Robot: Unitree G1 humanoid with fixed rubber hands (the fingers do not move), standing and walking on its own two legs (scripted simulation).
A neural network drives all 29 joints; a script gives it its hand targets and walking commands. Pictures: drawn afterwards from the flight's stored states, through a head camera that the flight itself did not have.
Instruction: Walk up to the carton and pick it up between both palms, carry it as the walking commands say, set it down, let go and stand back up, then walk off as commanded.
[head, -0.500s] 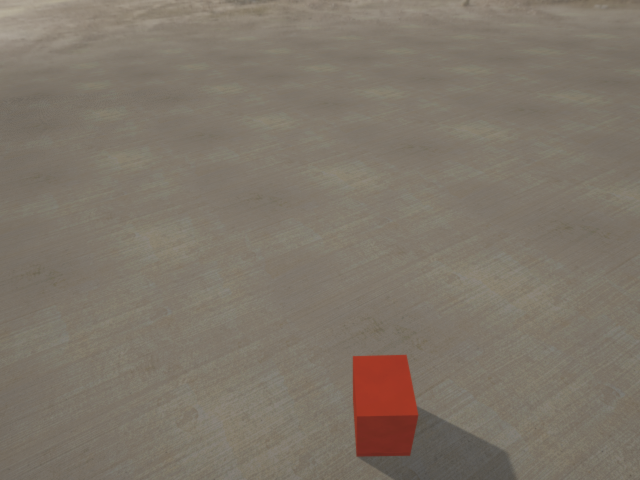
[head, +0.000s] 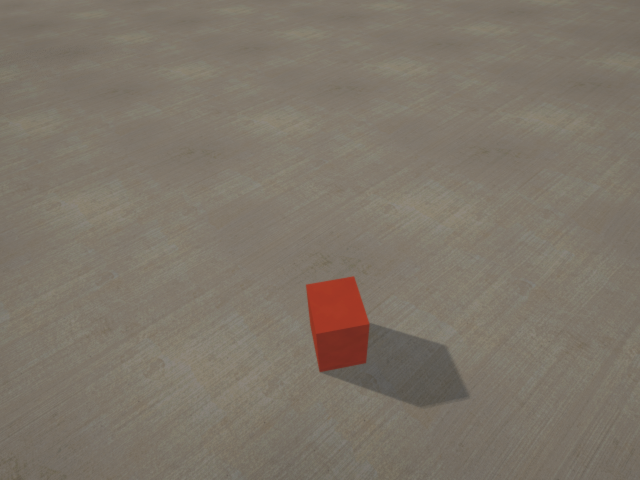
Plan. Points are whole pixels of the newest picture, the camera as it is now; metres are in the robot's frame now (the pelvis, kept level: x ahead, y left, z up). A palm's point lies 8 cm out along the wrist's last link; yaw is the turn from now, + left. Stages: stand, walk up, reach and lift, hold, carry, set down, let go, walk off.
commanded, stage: walk off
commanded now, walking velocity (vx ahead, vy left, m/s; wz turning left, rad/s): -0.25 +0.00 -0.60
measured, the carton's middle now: (336, 324) +0.73 +0.02 -0.63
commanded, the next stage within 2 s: stand in 1.16 s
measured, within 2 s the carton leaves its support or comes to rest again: neither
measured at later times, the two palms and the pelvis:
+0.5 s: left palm out of the picture -0.05 +0.27 -0.12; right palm out of the picture -0.18 -0.22 -0.10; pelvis -0.17 +0.04 +0.02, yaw -15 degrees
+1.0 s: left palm out of the picture -0.14 +0.25 -0.13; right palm out of the picture -0.37 -0.20 -0.11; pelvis -0.31 +0.07 +0.01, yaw -30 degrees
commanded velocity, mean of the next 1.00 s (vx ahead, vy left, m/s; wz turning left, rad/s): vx -0.25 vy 0.00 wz -0.60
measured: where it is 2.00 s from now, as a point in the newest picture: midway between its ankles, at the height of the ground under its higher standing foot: outside the picture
